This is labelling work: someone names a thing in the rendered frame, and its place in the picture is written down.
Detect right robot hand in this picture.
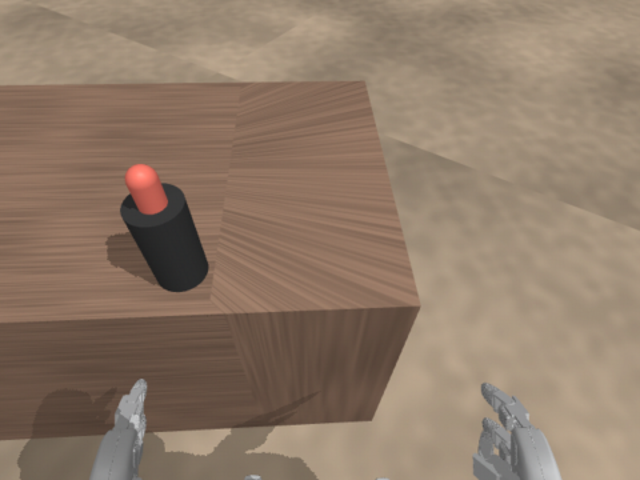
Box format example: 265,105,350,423
473,383,562,480

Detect left robot hand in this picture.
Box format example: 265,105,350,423
89,379,147,480

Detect bottle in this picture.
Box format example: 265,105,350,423
120,164,209,292

